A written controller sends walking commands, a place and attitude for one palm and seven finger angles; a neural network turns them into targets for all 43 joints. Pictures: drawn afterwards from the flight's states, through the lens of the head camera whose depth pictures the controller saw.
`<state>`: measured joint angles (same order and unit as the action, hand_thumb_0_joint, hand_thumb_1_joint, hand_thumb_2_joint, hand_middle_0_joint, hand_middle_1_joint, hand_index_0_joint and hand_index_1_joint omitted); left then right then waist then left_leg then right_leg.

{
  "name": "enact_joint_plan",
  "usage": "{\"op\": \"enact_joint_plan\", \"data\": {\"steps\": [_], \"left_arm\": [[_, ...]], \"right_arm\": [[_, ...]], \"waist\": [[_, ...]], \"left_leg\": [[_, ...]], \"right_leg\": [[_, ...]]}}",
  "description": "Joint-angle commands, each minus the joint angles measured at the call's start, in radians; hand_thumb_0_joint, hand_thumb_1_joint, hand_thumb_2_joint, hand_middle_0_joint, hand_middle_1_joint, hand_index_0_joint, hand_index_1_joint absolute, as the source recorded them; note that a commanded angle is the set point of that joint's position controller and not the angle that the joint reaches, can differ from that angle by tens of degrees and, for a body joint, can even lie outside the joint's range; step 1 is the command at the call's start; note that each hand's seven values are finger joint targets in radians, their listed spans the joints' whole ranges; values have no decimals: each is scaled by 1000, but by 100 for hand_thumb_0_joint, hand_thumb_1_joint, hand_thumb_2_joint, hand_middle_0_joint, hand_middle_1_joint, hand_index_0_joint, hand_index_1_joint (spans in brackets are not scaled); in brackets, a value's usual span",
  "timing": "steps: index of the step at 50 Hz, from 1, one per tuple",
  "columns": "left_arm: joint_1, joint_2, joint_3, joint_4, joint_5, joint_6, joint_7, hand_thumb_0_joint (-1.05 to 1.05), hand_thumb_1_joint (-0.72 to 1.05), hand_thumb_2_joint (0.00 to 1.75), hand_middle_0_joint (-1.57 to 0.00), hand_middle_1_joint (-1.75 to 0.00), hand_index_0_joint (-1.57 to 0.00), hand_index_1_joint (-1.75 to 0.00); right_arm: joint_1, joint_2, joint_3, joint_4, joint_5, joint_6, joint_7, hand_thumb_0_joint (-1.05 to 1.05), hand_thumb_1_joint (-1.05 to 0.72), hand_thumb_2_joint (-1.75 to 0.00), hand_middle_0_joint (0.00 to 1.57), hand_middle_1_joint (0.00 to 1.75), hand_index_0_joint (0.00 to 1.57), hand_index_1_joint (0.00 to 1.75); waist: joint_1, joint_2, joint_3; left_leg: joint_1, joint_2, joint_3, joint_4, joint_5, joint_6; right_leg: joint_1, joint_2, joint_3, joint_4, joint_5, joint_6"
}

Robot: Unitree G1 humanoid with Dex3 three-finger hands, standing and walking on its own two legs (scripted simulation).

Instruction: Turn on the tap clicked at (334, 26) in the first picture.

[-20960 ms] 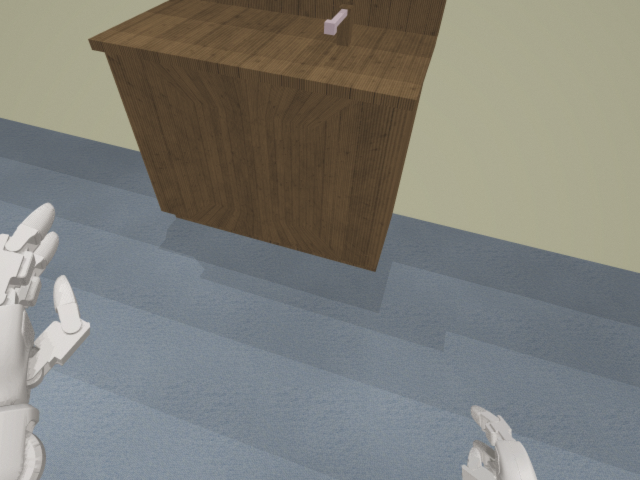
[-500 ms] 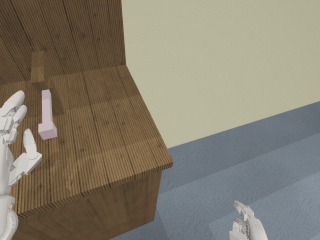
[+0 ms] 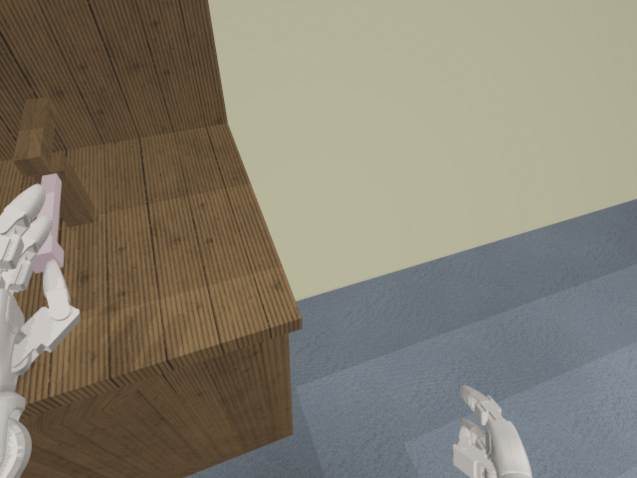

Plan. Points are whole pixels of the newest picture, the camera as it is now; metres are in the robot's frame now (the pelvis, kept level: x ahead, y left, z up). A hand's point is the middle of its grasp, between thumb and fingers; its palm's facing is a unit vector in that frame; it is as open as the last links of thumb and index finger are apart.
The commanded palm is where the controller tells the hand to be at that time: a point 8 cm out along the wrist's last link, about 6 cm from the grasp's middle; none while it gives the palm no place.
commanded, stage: come to a stop and stand still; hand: left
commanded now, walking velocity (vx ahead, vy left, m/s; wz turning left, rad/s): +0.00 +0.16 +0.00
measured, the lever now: (44, 254) +0.31 +0.34 +0.12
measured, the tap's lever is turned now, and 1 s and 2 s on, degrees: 0 0 0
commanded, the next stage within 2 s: look again from close up in 1.80 s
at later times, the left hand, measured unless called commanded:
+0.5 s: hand (71, 270) +0.25 +0.25 +0.19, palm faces +0.40 -0.78 -0.47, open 7.4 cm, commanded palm +0.15 +0.29 +0.17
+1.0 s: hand out of the picture +0.24 +0.34 +0.18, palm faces +0.40 -0.83 -0.39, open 7.4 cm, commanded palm +0.18 +0.37 +0.17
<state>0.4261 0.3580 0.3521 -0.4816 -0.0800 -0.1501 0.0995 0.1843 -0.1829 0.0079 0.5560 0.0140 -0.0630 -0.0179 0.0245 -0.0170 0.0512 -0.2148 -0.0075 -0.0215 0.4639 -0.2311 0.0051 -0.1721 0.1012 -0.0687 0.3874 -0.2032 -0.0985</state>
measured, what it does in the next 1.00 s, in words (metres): steps on the spot: left foot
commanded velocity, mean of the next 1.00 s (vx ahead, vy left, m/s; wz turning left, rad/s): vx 0.00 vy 0.05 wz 0.00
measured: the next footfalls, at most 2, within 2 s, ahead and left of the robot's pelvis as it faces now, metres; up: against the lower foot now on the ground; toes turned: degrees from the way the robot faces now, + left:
left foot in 0.42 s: +0.06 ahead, +0.14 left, +0.00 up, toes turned +0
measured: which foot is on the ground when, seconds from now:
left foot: down 0.00-0.12, up 0.14-0.40, down 0.42-1.00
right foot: down 0.00-1.00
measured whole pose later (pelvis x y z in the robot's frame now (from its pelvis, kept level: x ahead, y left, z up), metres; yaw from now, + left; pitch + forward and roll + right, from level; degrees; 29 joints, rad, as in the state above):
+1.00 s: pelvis +0.01 +0.09 +0.00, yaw -2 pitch +0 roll -2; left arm 0.40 0.38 0.41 -0.52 -0.05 -0.22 0.12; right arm 0.15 -0.19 0.03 0.54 -0.01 -0.09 0.00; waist 0.01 0.00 0.05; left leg -0.24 -0.07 0.05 0.49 -0.25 0.09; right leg -0.21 0.00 0.00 0.45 -0.24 0.02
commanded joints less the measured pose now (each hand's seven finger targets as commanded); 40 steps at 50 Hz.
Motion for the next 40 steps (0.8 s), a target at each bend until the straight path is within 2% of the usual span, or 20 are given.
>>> {"op": "enact_joint_plan", "data": {"steps": [1,5,7,12,14,17,21,22,23,24,25,26,28,29,31,33,34,36,37,40], "left_arm": [[-53,153,92,-203,0,-66,26,0,90,90,-20,-30,-20,-30],[-30,154,98,-183,4,-63,42,0,90,90,-20,-30,-20,-30],[-26,171,117,-167,10,-69,50,0,90,90,-20,-30,-20,-30],[-53,168,106,-181,24,-98,59,0,90,90,-20,-30,-20,-30],[-29,165,110,-173,26,-104,67,0,90,90,-20,-30,-20,-30],[-12,158,105,-172,28,-97,69,0,90,90,-20,-30,-20,-30],[21,158,111,-193,20,-93,65,0,90,90,-20,-30,-20,-30],[-970,980,411,-506,16,-273,77,0,90,90,-20,-30,-20,-30],[-518,391,316,-21,43,-225,55,0,90,90,-20,-30,-20,-30],[-342,335,279,-7,20,-204,52,0,90,90,-20,-30,-20,-30],[-227,304,237,81,21,-193,52,0,90,90,-20,-30,-20,-30],[-101,264,210,107,16,-188,42,0,90,90,-20,-30,-20,-30],[59,163,162,53,-1,-182,20,0,90,90,-20,-30,-20,-30],[63,150,133,-24,3,-177,18,0,90,90,-20,-30,-20,-30],[33,123,82,-93,8,-154,13,0,90,90,-20,-30,-20,-30],[-20,121,65,-141,15,-134,14,0,90,90,-20,-30,-20,-30],[-36,140,85,-151,26,-128,19,0,90,90,-20,-30,-20,-30],[-94,196,135,-216,40,-128,28,0,90,90,-20,-30,-20,-30],[-166,268,191,-299,44,-136,36,0,90,90,-20,-30,-20,-30],[-153,228,183,-301,41,-137,41,0,90,90,-20,-30,-20,-30]], "right_arm": [[-75,-128,-48,-153,6,-47,-13,0,-90,-90,20,30,20,30],[-79,-126,-42,-147,13,-38,-14,0,-90,-90,20,30,20,30],[-90,-128,-42,-140,16,-36,-17,0,-90,-90,20,30,20,30],[-102,-124,-36,-134,14,-45,-17,0,-90,-90,20,30,20,30],[-94,-120,-38,-134,12,-48,-19,0,-90,-90,20,30,20,30],[-102,-123,-46,-134,12,-53,-20,0,-90,-90,20,30,20,30],[-98,-131,-54,-143,14,-45,-19,0,-90,-90,20,30,20,30],[64,-140,118,-264,44,-63,-74,0,-90,-90,20,30,20,30],[-50,-56,16,-153,39,-108,-47,0,-90,-90,20,30,20,30],[-63,-111,-13,-130,-16,-109,-27,0,-90,-90,20,30,20,30],[-14,-153,-31,-115,-19,-104,-18,0,-90,-90,20,30,20,30],[8,-153,-43,-111,-15,-103,-4,0,-90,-90,20,30,20,30],[-2,-157,-41,-116,-1,-92,31,0,-90,-90,20,30,20,30],[-25,-159,-36,-114,4,-93,41,0,-90,-90,20,30,20,30],[-65,-167,-39,-104,2,-103,38,0,-90,-90,20,30,20,30],[-90,-184,-46,-112,-5,-108,23,0,-90,-90,20,30,20,30],[-96,-182,-42,-118,-9,-102,18,0,-90,-90,20,30,20,30],[-110,-171,-35,-132,-19,-91,6,0,-90,-90,20,30,20,30],[-128,-171,-32,-135,-26,-87,-2,0,-90,-90,20,30,20,30],[-115,-147,-28,-148,-28,-84,-9,0,-90,-90,20,30,20,30]], "waist": [[-9,67,-156],[-7,-18,-100],[-1,-45,-76],[8,8,-115],[15,-17,-153],[19,-43,-160],[19,-34,-189],[-117,153,6],[11,120,-214],[6,86,-180],[11,17,-174],[13,-50,-198],[25,-115,-243],[20,-144,-237],[-1,-127,-209],[-6,14,-208],[-5,44,-202],[-8,87,-204],[-5,126,-212],[-8,203,-226]], "left_leg": [[-21,80,-48,-4,49,32],[-91,17,-17,120,-18,28],[-132,13,-24,174,-35,25],[-189,36,-30,137,-58,32],[-179,28,-4,96,-28,36],[-114,30,10,41,25,39],[0,69,6,-5,192,54],[-205,32,-38,-74,14,6],[-6,79,-15,89,63,41],[9,36,-35,83,49,15],[-30,18,-9,174,55,9],[-103,3,9,214,31,1],[-193,21,13,187,-14,2],[-161,33,14,128,5,10],[15,50,19,6,239,23],[155,110,-35,-25,467,44],[162,131,-67,-29,511,57],[132,136,-88,-34,533,53],[129,137,-93,-45,524,45],[149,131,-95,-39,554,17]], "right_leg": [[77,-207,209,-103,90,86],[49,-303,340,-217,21,108],[46,-338,365,-226,56,112],[174,-366,332,-147,257,108],[242,-347,287,-112,359,131],[225,-336,263,-80,449,156],[170,-278,196,-24,439,187],[-19,-246,135,-25,107,156],[-131,-237,110,8,-184,100],[-80,-215,239,-56,-27,48],[-30,-293,327,-83,140,39],[55,-343,358,-62,308,35],[244,-350,294,20,615,47],[236,-330,247,42,644,64],[101,-236,142,69,500,109],[-16,-152,90,126,352,127],[-46,-132,78,140,298,130],[-35,-130,72,132,215,108],[-28,-129,75,140,177,100],[-32,-122,59,138,77,82]]}}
